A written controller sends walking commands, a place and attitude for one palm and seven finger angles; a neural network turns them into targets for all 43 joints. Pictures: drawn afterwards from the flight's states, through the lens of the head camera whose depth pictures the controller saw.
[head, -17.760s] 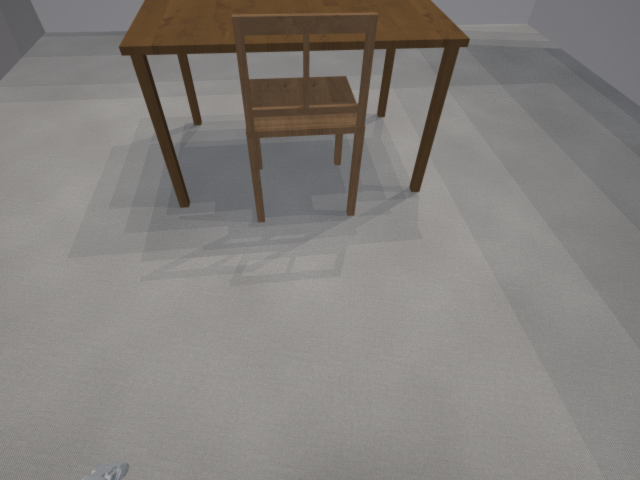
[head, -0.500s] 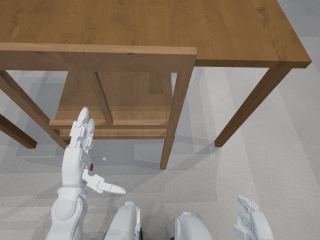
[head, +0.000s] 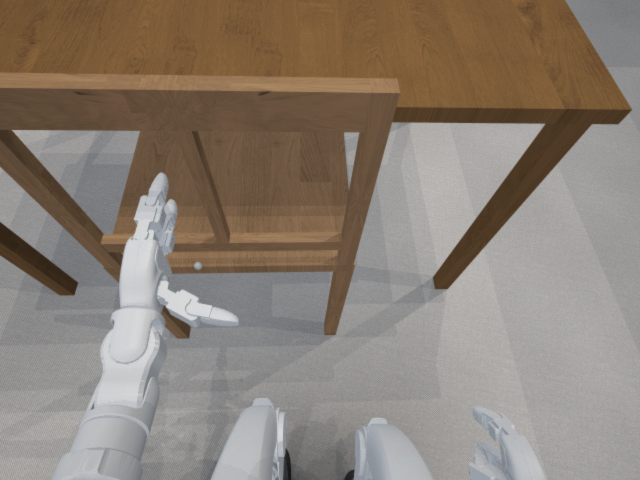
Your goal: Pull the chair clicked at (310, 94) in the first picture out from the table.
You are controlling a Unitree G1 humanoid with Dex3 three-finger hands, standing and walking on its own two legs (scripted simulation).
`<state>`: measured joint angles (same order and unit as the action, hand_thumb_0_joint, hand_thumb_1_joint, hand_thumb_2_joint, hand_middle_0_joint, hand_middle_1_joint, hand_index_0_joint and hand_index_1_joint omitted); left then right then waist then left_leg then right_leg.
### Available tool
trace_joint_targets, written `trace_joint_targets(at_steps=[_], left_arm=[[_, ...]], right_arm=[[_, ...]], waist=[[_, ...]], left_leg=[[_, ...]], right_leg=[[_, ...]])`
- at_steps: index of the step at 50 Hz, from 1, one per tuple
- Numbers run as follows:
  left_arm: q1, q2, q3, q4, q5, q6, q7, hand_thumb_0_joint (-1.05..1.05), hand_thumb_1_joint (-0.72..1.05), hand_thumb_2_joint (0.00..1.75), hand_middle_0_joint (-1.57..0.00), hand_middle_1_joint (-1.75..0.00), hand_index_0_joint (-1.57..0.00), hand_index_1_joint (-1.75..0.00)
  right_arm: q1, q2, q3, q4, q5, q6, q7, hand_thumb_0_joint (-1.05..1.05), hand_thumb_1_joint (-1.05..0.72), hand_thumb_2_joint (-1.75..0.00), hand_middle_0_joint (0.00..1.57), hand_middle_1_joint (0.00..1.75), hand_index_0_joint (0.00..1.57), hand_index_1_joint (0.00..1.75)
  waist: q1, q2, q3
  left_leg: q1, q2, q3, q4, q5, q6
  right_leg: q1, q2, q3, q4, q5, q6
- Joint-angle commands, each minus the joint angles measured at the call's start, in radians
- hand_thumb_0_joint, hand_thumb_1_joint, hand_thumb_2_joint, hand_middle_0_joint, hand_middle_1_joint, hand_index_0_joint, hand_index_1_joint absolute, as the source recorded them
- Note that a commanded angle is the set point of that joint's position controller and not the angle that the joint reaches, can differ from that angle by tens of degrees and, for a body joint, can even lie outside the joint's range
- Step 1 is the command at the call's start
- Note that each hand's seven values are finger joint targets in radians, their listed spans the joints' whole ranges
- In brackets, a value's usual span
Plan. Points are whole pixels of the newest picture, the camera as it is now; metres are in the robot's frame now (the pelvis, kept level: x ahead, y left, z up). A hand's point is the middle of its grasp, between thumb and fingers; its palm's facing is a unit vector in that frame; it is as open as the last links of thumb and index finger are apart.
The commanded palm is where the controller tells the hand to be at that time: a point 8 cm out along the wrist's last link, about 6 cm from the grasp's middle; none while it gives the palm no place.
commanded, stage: push the fingers through the gap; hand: left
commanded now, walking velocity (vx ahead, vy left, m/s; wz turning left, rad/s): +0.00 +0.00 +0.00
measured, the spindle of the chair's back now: (208, 192) +0.47 +0.17 +0.03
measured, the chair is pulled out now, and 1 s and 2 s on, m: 0.00 0.00 0.00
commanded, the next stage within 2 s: hook a spindle and tug to test in 1.22 s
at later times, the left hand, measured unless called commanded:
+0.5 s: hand (208, 237) +0.40 +0.15 +0.03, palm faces +0.10 -1.00 -0.02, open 16.9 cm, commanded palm +0.38 +0.20 +0.03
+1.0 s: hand (218, 206) +0.45 +0.15 +0.02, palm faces +0.06 -1.00 -0.05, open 16.9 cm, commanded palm +0.41 +0.20 +0.03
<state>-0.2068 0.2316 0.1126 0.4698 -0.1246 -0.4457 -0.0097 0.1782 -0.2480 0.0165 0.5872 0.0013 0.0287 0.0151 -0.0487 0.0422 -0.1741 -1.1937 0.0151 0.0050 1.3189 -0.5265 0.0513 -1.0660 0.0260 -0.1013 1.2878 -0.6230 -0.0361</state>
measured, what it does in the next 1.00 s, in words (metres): stands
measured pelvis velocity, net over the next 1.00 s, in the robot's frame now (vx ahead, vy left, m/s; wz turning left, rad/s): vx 0.01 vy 0.00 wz -0.02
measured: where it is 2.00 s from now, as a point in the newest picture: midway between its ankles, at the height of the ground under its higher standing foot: outside the picture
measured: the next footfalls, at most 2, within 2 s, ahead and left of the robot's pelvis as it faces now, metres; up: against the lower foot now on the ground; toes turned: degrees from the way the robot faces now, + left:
none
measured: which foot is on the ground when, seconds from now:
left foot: down 0.00-1.00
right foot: down 0.00-1.00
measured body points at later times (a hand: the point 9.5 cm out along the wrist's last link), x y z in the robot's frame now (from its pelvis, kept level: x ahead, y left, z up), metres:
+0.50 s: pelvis +0.01 +0.00 +0.01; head +0.13 +0.02 +0.44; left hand +0.38 +0.21 +0.04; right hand +0.12 -0.26 -0.11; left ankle +0.05 +0.09 -0.61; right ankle +0.00 -0.11 -0.61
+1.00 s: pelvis +0.01 +0.00 +0.01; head +0.14 +0.01 +0.44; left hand +0.44 +0.21 +0.02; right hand +0.08 -0.26 -0.12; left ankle +0.05 +0.09 -0.61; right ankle +0.00 -0.11 -0.61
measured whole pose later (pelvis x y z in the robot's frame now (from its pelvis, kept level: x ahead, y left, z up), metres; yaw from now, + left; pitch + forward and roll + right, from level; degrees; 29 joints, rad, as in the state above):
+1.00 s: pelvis +0.01 +0.00 +0.01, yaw -1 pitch +25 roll -3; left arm -0.57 0.28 0.23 0.87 -0.10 -0.47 -0.03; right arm 0.26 -0.25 0.01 0.63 -0.01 0.07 0.03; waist -0.11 0.04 -0.17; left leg -1.21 0.03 0.02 1.28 -0.51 0.05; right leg -1.09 0.04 -0.08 1.25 -0.60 -0.04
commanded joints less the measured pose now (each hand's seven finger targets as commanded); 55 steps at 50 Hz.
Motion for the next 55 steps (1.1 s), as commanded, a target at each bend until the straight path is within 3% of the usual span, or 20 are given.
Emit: trace_joint_targets(at_steps=[1,4,7,11,12,14,16,18,20,21,24,26,30,33,38,42,46,51,53,55], left_arm=[[-0.195,0.047,-0.004,-0.261,-0.074,0.02,-0.071,0.0,-0.5,0.3,-0.06,-0.08,-0.06,-0.08],[-0.277,0.126,0.063,-0.447,-0.08,-0.091,-0.01,0.0,-0.5,0.3,-0.06,-0.08,-0.06,-0.08],[-0.251,0.124,0.067,-0.349,-0.023,-0.164,0.058,0.0,-0.5,0.3,-0.06,-0.08,-0.06,-0.08],[-0.212,0.059,0.02,-0.01,0.036,-0.113,0.033,0.0,-0.5,0.3,-0.06,-0.08,-0.06,-0.08],[-0.187,0.062,0.029,0.043,0.038,-0.085,0.016,0.0,-0.5,0.3,-0.06,-0.08,-0.06,-0.08],[-0.231,0.044,0.011,0.038,0.017,-0.04,-0.018,0.0,-0.5,0.3,-0.06,-0.08,-0.06,-0.08],[-0.303,0.083,0.047,-0.052,-0.017,-0.034,-0.029,0.0,-0.5,0.3,-0.06,-0.08,-0.06,-0.08],[-0.39,0.117,0.074,-0.194,-0.042,-0.069,-0.015,0.0,-0.5,0.3,-0.06,-0.08,-0.06,-0.08],[-0.471,0.15,0.096,-0.278,-0.04,-0.124,0.018,0.0,-0.5,0.3,-0.06,-0.08,-0.06,-0.08],[-0.495,0.154,0.092,-0.296,-0.03,-0.149,0.035,0.0,-0.5,0.3,-0.06,-0.08,-0.06,-0.08],[-0.467,0.127,0.069,-0.146,0.013,-0.168,0.061,0.0,-0.5,0.3,-0.06,-0.08,-0.06,-0.08],[-0.432,0.104,0.058,0.021,0.033,-0.135,0.044,0.0,-0.5,0.3,-0.06,-0.08,-0.06,-0.08],[-0.404,0.096,0.066,0.198,0.014,-0.039,-0.019,0.0,-0.5,0.3,-0.06,-0.08,-0.06,-0.08],[-0.52,0.136,0.112,0.121,-0.021,-0.049,-0.029,0.0,-0.5,0.3,-0.06,-0.08,-0.06,-0.08],[-0.671,0.23,0.166,-0.118,-0.007,-0.186,0.031,0.0,-0.5,0.3,-0.06,-0.08,-0.06,-0.08],[-0.634,0.16,0.109,0.107,0.042,-0.161,0.033,0.0,-0.5,0.3,-0.06,-0.08,-0.06,-0.08],[-0.548,0.134,0.109,0.323,0.032,-0.063,-0.018,0.0,-0.5,0.3,-0.06,-0.08,-0.06,-0.08],[-0.604,0.219,0.194,0.063,-0.028,-0.118,-0.022,0.0,-0.5,0.3,-0.06,-0.08,-0.06,-0.08],[-0.638,0.22,0.178,-0.035,-0.018,-0.165,0.003,0.0,-0.5,0.3,-0.06,-0.08,-0.06,-0.08],[-0.616,0.234,0.185,-0.021,0.005,-0.188,0.024,0.0,-0.5,0.3,-0.06,-0.08,-0.06,-0.08]], right_arm=[[0.041,-0.163,-0.068,-0.155,0.025,-0.032,-0.033,0.0,-0.9,-0.9,0.2,0.3,0.2,0.3],[0.055,-0.146,-0.066,-0.128,0.006,-0.062,-0.043,0.0,-0.9,-0.9,0.2,0.3,0.2,0.3],[0.07,-0.138,-0.065,-0.078,-0.019,-0.07,-0.028,0.0,-0.9,-0.9,0.2,0.3,0.2,0.3],[0.075,-0.149,-0.063,-0.064,-0.015,-0.04,-0.004,0.0,-0.9,-0.9,0.2,0.3,0.2,0.3],[0.081,-0.154,-0.064,-0.075,-0.009,-0.031,-0.002,0.0,-0.9,-0.9,0.2,0.3,0.2,0.3],[0.08,-0.163,-0.065,-0.1,0.003,-0.016,-0.001,0.0,-0.9,-0.9,0.2,0.3,0.2,0.3],[0.081,-0.165,-0.069,-0.116,0.007,-0.012,-0.01,0.0,-0.9,-0.9,0.2,0.3,0.2,0.3],[0.083,-0.159,-0.072,-0.118,0.004,-0.02,-0.017,0.0,-0.9,-0.9,0.2,0.3,0.2,0.3],[0.09,-0.151,-0.071,-0.1,-0.004,-0.032,-0.022,0.0,-0.9,-0.9,0.2,0.3,0.2,0.3],[0.093,-0.147,-0.07,-0.088,-0.009,-0.039,-0.022,0.0,-0.9,-0.9,0.2,0.3,0.2,0.3],[0.109,-0.148,-0.069,-0.044,-0.02,-0.04,-0.016,0.0,-0.9,-0.9,0.2,0.3,0.2,0.3],[0.115,-0.152,-0.069,-0.032,-0.018,-0.028,-0.009,0.0,-0.9,-0.9,0.2,0.3,0.2,0.3],[0.123,-0.166,-0.064,-0.061,0.0,0.001,-0.006,0.0,-0.9,-0.9,0.2,0.3,0.2,0.3],[0.128,-0.167,-0.066,-0.071,0.001,0.002,-0.011,0.0,-0.9,-0.9,0.2,0.3,0.2,0.3],[0.146,-0.153,-0.073,-0.052,-0.019,-0.023,-0.011,0.0,-0.9,-0.9,0.2,0.3,0.2,0.3],[0.173,-0.154,-0.071,-0.01,-0.024,-0.014,-0.001,0.0,-0.9,-0.9,0.2,0.3,0.2,0.3],[0.18,-0.17,-0.069,-0.03,-0.009,0.018,0.002,0.0,-0.9,-0.9,0.2,0.3,0.2,0.3],[0.166,-0.158,-0.073,-0.071,-0.009,0.014,0.002,0.0,-0.9,-0.9,0.2,0.3,0.2,0.3],[0.168,-0.151,-0.073,-0.066,-0.014,0.007,0.005,0.0,-0.9,-0.9,0.2,0.3,0.2,0.3],[0.172,-0.151,-0.075,-0.049,-0.019,0.004,0.007,0.0,-0.9,-0.9,0.2,0.3,0.2,0.3]], waist=[[-0.017,-0.015,-0.434],[-0.004,0.055,-0.515],[-0.023,0.042,-0.435],[-0.051,-0.036,-0.258],[-0.036,-0.031,-0.245],[-0.031,-0.006,-0.3],[-0.019,0.024,-0.384],[-0.015,0.063,-0.497],[-0.021,0.083,-0.54],[-0.026,0.105,-0.541],[-0.06,0.044,-0.456],[-0.071,0.006,-0.361],[-0.061,-0.036,-0.307],[-0.055,0.003,-0.383],[-0.041,0.122,-0.585],[-0.092,0.042,-0.451],[-0.085,-0.042,-0.33],[-0.03,0.049,-0.528],[-0.04,0.082,-0.558],[-0.047,0.071,-0.526]], left_leg=[[0.442,0.004,-0.075,-0.211,0.271,-0.022],[0.558,0.013,-0.091,-0.2,0.419,-0.031],[0.52,0.017,-0.098,-0.173,0.441,-0.035],[0.333,0.004,-0.078,-0.172,0.243,-0.029],[0.324,-0.001,-0.073,-0.185,0.227,-0.029],[0.367,-0.005,-0.069,-0.202,0.227,-0.029],[0.423,-0.001,-0.07,-0.205,0.274,-0.031],[0.512,0.007,-0.079,-0.195,0.366,-0.033],[0.567,0.013,-0.089,-0.187,0.427,-0.038],[0.575,0.013,-0.09,-0.182,0.436,-0.04],[0.519,0.017,-0.097,-0.165,0.413,-0.037],[0.425,0.011,-0.085,-0.168,0.323,-0.034],[0.329,-0.006,-0.06,-0.189,0.249,-0.025],[0.376,-0.002,-0.063,-0.183,0.288,-0.024],[0.566,0.011,-0.079,-0.162,0.469,-0.038],[0.463,0.011,-0.081,-0.154,0.401,-0.031],[0.328,-0.002,-0.061,-0.176,0.264,-0.02],[0.446,0.0,-0.053,-0.176,0.414,-0.026],[0.507,0.006,-0.061,-0.173,0.465,-0.028],[0.503,0.01,-0.063,-0.171,0.455,-0.031]], right_leg=[[0.166,0.001,0.074,-0.25,0.309,0.008],[0.154,0.005,0.068,-0.217,0.387,0.004],[0.079,0.011,0.054,-0.183,0.378,0.005],[0.034,0.008,0.055,-0.197,0.269,0.006],[0.047,0.008,0.057,-0.207,0.258,0.002],[0.073,0.005,0.06,-0.225,0.263,0.0],[0.105,0.005,0.068,-0.23,0.3,0.0],[0.123,0.006,0.071,-0.215,0.36,0.002],[0.12,0.008,0.071,-0.204,0.392,0.004],[0.109,0.01,0.071,-0.198,0.392,0.004],[0.055,0.014,0.062,-0.189,0.373,0.009],[0.042,0.012,0.06,-0.202,0.324,0.01],[0.096,0.01,0.073,-0.237,0.305,0.007],[0.103,0.008,0.078,-0.232,0.329,0.007],[0.105,0.016,0.083,-0.189,0.433,0.005],[0.06,0.018,0.071,-0.194,0.392,0.011],[0.076,0.013,0.074,-0.234,0.315,0.012],[0.18,0.013,0.092,-0.214,0.453,0.007],[0.159,0.018,0.088,-0.202,0.478,0.009],[0.142,0.021,0.086,-0.202,0.459,0.009]])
